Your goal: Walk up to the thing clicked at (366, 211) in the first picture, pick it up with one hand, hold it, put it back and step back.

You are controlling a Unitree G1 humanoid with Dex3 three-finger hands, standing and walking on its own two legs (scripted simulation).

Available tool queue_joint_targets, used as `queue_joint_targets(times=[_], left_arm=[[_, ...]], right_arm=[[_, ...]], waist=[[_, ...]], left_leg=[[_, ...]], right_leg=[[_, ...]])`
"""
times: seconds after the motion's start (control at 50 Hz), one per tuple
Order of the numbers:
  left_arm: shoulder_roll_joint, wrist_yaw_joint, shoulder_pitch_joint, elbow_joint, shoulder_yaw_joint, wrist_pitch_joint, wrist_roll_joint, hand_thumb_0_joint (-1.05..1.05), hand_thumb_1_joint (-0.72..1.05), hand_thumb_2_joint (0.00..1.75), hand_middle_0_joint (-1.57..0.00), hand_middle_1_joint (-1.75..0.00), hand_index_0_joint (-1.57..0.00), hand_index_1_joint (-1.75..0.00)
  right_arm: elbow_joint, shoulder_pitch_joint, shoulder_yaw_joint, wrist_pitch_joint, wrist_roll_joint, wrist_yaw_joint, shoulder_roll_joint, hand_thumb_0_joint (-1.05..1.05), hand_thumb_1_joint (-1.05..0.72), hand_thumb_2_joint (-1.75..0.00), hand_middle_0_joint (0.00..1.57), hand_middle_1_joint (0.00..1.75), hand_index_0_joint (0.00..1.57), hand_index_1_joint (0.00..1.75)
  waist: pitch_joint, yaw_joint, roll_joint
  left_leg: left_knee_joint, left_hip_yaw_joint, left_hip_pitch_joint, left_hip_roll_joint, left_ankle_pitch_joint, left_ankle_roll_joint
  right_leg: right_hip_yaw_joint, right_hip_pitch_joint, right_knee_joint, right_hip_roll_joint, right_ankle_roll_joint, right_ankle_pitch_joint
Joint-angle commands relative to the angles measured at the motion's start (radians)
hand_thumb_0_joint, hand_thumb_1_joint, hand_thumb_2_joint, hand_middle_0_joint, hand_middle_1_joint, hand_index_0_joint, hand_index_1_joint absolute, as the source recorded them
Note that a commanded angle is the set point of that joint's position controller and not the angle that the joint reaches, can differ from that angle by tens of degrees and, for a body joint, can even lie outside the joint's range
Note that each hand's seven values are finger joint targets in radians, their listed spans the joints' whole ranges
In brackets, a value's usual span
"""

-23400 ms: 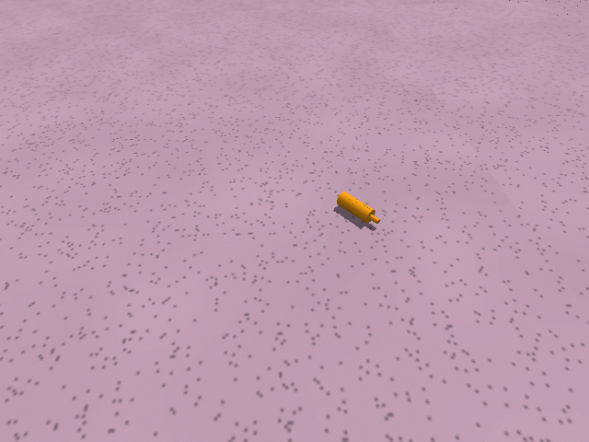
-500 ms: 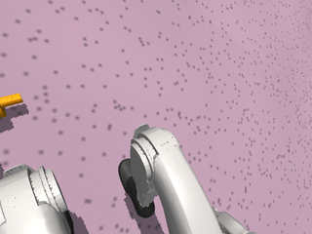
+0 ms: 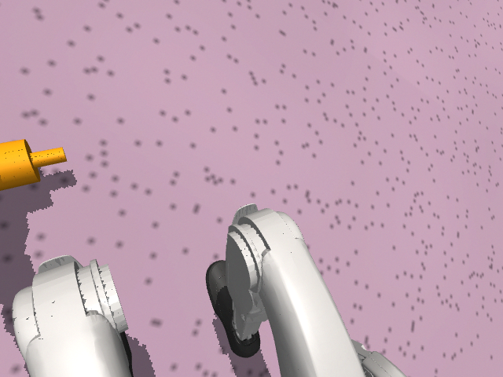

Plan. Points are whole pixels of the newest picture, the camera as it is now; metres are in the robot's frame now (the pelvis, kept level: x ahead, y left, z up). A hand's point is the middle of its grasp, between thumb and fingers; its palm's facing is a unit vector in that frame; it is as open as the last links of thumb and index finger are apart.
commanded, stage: settle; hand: left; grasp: from above
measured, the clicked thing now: out of the picture +0.46 +0.29 -0.26
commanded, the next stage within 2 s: lift in 0.50 s
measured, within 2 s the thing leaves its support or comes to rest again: neither
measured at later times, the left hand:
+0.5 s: hand out of the picture +0.43 +0.31 -0.14, palm faces -0.47 -0.09 -0.88, open 9.9 cm
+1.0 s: hand out of the picture +0.40 +0.33 -0.07, palm faces -0.49 -0.10 -0.87, open 9.9 cm
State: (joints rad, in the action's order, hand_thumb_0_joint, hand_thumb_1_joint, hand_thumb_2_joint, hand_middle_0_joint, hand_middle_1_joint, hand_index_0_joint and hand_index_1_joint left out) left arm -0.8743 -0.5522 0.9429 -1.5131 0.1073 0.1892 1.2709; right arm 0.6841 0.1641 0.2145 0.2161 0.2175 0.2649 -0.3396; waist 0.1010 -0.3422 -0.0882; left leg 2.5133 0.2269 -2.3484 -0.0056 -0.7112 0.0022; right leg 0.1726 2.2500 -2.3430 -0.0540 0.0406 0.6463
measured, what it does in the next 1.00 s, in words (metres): rises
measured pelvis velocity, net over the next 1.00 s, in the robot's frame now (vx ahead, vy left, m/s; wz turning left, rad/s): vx -0.01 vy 0.00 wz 0.14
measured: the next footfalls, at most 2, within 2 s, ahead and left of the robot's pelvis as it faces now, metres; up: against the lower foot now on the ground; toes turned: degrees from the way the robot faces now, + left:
none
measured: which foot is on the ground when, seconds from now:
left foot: down 0.00-1.00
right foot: down 0.00-1.00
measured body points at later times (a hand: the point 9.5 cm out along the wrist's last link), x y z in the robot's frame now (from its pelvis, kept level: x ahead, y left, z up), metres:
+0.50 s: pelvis -0.01 -0.01 +0.03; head +0.23 +0.09 +0.40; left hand +0.45 +0.32 -0.09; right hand +0.09 -0.27 -0.07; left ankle +0.06 +0.12 -0.28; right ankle +0.12 -0.11 -0.28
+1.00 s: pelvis -0.01 +0.00 +0.08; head +0.20 +0.08 +0.47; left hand +0.42 +0.33 -0.02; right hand +0.08 -0.27 -0.03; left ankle +0.06 +0.12 -0.28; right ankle +0.12 -0.11 -0.28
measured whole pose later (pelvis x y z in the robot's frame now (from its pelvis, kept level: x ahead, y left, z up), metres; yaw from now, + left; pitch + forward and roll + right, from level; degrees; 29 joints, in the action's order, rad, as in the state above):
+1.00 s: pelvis -0.01 +0.00 +0.08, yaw +8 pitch +35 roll -7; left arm -0.64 -0.16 0.78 -1.11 -0.02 0.13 1.13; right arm 0.68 0.21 0.03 -0.01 0.05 0.10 -0.28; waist -0.13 -0.20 0.04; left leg 2.20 0.09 -2.18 0.01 -0.65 -0.02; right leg 0.06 2.11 -2.13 -0.01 0.03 0.64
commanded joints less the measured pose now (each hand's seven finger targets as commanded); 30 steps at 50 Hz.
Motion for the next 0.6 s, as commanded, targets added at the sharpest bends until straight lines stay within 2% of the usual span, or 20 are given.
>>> queue_joint_targets(times=[0.0, 0.02, 0.04, 0.06, 0.1, 0.14, 0.18, 0.24, 0.3, 0.34, 0.4, 0.46, 0.5, 0.56, 0.58], left_arm=[[-0.227, -0.038, 0.311, 0.251, 0.024, -0.031, -0.033, 0.0, 0.67, 0.69, -1.04, -0.58, -1.05, -0.58], [-0.191, -0.019, 0.317, 0.228, -0.005, -0.04, -0.027, 0.0, 0.7, 0.68, -1.07, -0.56, -1.07, -0.56], [-0.201, -0.006, 0.356, 0.28, 0.003, -0.042, -0.025, 0.0, 0.71, 0.67, -1.07, -0.56, -1.08, -0.55], [-0.159, 0.009, 0.33, 0.276, -0.022, -0.051, -0.034, 0.0, 0.72, 0.72, -1.1, -0.55, -1.09, -0.56], [-0.107, 0.03, 0.322, 0.28, -0.042, -0.063, -0.058, 0.0, 0.73, 0.7, -1.1, -0.56, -1.1, -0.56], [-0.083, 0.065, 0.308, 0.246, -0.059, -0.075, -0.059, 0.0, 0.75, 0.69, -1.11, -0.56, -1.11, -0.56], [-0.078, 0.098, 0.322, 0.279, -0.07, -0.076, -0.072, 0.0, 0.75, 0.72, -1.13, -0.55, -1.13, -0.56], [-0.075, 0.14, 0.324, 0.287, -0.067, -0.072, -0.09, 0.0, 0.76, 0.74, -1.15, -0.56, -1.14, -0.58], [-0.082, 0.173, 0.34, 0.314, -0.067, -0.054, -0.088, 0.0, 0.72, 0.76, -1.14, -0.55, -1.12, -0.57], [-0.09, 0.189, 0.349, 0.329, -0.064, -0.039, -0.082, 0.0, 0.71, 0.74, -1.13, -0.53, -1.11, -0.56], [-0.102, 0.198, 0.364, 0.343, -0.058, -0.019, -0.074, 0.0, 0.71, 0.76, -1.13, -0.53, -1.11, -0.56], [-0.132, 0.194, 0.372, 0.372, -0.034, -0.011, -0.073, 0.0, 0.71, 0.76, -1.12, -0.53, -1.1, -0.55], [-0.113, 0.196, 0.388, 0.382, -0.047, -0.005, -0.067, 0.0, 0.7, 0.77, -1.12, -0.53, -1.09, -0.56], [-0.133, 0.192, 0.39, 0.407, -0.033, -0.005, -0.062, 0.0, 0.7, 0.81, -1.12, -0.52, -1.09, -0.56], [-0.125, 0.194, 0.382, 0.397, -0.039, -0.007, -0.058, 0.0, 0.75, 0.77, -1.17, -0.58, -1.16, -0.6]], right_arm=[[0.022, 0.183, -0.145, -0.012, -0.034, -0.009, -0.293, 0.0, -0.9, -0.9, 0.2, 0.3, 0.2, 0.3], [0.031, 0.192, -0.152, -0.015, -0.039, -0.005, -0.282, 0.0, -0.9, -0.9, 0.2, 0.3, 0.2, 0.3], [0.034, 0.205, -0.157, -0.02, -0.043, -0.005, -0.278, 0.0, -0.9, -0.9, 0.2, 0.3, 0.2, 0.3], [0.034, 0.2, -0.161, -0.027, -0.053, -0.006, -0.27, 0.0, -0.9, -0.9, 0.2, 0.3, 0.2, 0.3], [0.034, 0.189, -0.169, -0.04, -0.064, -0.013, -0.261, 0.0, -0.9, -0.9, 0.2, 0.3, 0.2, 0.3], [0.037, 0.201, -0.179, -0.051, -0.072, -0.017, -0.259, 0.0, -0.9, -0.9, 0.2, 0.3, 0.2, 0.3], [0.034, 0.199, -0.179, -0.066, -0.078, -0.025, -0.239, 0.0, -0.91, -0.9, 0.2, 0.3, 0.2, 0.3], [0.022, 0.202, -0.184, -0.085, -0.083, -0.041, -0.237, 0.0, -0.91, -0.91, 0.2, 0.3, 0.2, 0.3], [0.014, 0.201, -0.192, -0.104, -0.09, -0.061, -0.234, 0.0, -0.91, -0.91, 0.2, 0.3, 0.2, 0.3], [-0.003, 0.203, -0.194, -0.114, -0.092, -0.073, -0.23, 0.0, -0.91, -0.9, 0.2, 0.3, 0.2, 0.3], [-0.008, 0.204, -0.195, -0.126, -0.094, -0.091, -0.218, 0.0, -0.91, -0.9, 0.2, 0.3, 0.2, 0.3], [-0.015, 0.207, -0.203, -0.138, -0.095, -0.109, -0.214, 0.0, -0.9, -0.9, 0.2, 0.3, 0.2, 0.3], [-0.012, 0.209, -0.207, -0.145, -0.096, -0.117, -0.212, 0.0, -0.9, -0.9, 0.2, 0.3, 0.2, 0.3], [-0.014, 0.217, -0.215, -0.153, -0.101, -0.129, -0.215, 0.0, -0.9, -0.9, 0.2, 0.3, 0.2, 0.3], [-0.013, 0.216, -0.213, -0.158, -0.106, -0.132, -0.206, 0.0, -0.93, -0.91, 0.2, 0.3, 0.2, 0.3]], waist=[[-0.809, 0.02, 0.609], [-0.78, 0.008, 0.594], [-0.79, 0.004, 0.578], [-0.798, 0.022, 0.578], [-0.817, 0.032, 0.568], [-0.779, 0.025, 0.507], [-0.809, 0.031, 0.47], [-0.782, 0.037, 0.408], [-0.803, 0.048, 0.413], [-0.805, 0.041, 0.39], [-0.814, 0.049, 0.389], [-0.851, 0.067, 0.381], [-0.857, 0.061, 0.411], [-0.878, 0.072, 0.412], [-0.89, 0.08, 0.43]], left_leg=[[-0.294, -0.11, 0.601, -0.015, 0.263, 0.002], [-0.291, -0.118, 0.588, -0.014, 0.255, -0.002], [-0.295, -0.121, 0.588, -0.012, 0.261, -0.006], [-0.306, -0.126, 0.585, -0.009, 0.255, -0.008], [-0.342, -0.122, 0.599, -0.005, 0.254, -0.007], [-0.342, -0.123, 0.576, -0.001, 0.243, -0.013], [-0.331, -0.144, 0.553, 0.003, 0.255, -0.024], [-0.335, -0.159, 0.51, 0.011, 0.231, -0.031], [-0.355, -0.155, 0.534, 0.013, 0.207, -0.025], [-0.354, -0.157, 0.53, 0.017, 0.199, -0.026], [-0.361, -0.171, 0.519, 0.021, 0.185, -0.028], [-0.367, -0.18, 0.544, 0.021, 0.189, -0.028], [-0.374, -0.179, 0.555, 0.021, 0.192, -0.024], [-0.389, -0.181, 0.57, 0.021, 0.199, -0.025], [-0.407, -0.18, 0.58, 0.022, 0.191, -0.024]], right_leg=[[0.063, -0.321, 0.19, -0.026, -0.087, -0.272], [0.056, -0.309, 0.196, -0.025, -0.087, -0.264], [0.051, -0.319, 0.204, -0.024, -0.082, -0.276], [0.046, -0.32, 0.209, -0.025, -0.087, -0.265], [0.045, -0.312, 0.213, -0.018, -0.086, -0.261], [0.039, -0.295, 0.224, -0.015, -0.087, -0.25], [0.021, -0.354, 0.246, -0.019, -0.081, -0.267], [0.004, -0.373, 0.278, -0.011, -0.081, -0.24], [0.001, -0.369, 0.281, -0.008, -0.087, -0.201], [-0.003, -0.383, 0.292, -0.007, -0.088, -0.189], [-0.018, -0.401, 0.304, -0.006, -0.087, -0.17], [-0.032, -0.419, 0.32, -0.003, -0.087, -0.164], [-0.031, -0.405, 0.314, -0.002, -0.091, -0.167], [-0.031, -0.408, 0.326, 0.002, -0.091, -0.176], [-0.031, -0.405, 0.318, 0.002, -0.091, -0.17]])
